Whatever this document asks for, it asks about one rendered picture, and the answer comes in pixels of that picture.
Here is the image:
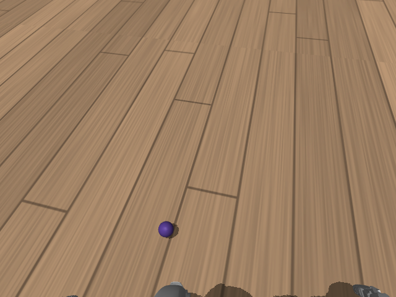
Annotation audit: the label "ball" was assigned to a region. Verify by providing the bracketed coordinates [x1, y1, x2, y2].
[158, 222, 174, 238]

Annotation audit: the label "right robot hand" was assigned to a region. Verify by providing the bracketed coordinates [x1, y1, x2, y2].
[353, 285, 390, 297]

